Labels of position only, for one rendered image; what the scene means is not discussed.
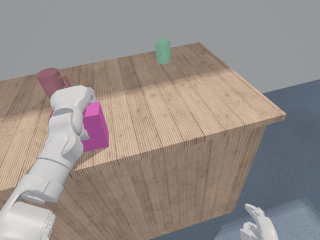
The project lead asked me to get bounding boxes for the robot left hand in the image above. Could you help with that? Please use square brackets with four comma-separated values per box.
[50, 85, 97, 141]

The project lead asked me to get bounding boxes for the sponge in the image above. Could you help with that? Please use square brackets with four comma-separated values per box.
[48, 102, 109, 152]

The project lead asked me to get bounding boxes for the robot left forearm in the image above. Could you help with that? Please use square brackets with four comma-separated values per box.
[0, 105, 84, 224]

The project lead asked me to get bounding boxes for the table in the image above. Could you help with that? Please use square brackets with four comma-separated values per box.
[0, 42, 287, 240]

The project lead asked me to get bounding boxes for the left robot upper arm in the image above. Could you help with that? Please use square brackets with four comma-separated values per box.
[0, 201, 56, 240]

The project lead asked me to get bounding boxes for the robot right hand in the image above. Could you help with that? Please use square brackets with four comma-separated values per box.
[240, 203, 279, 240]

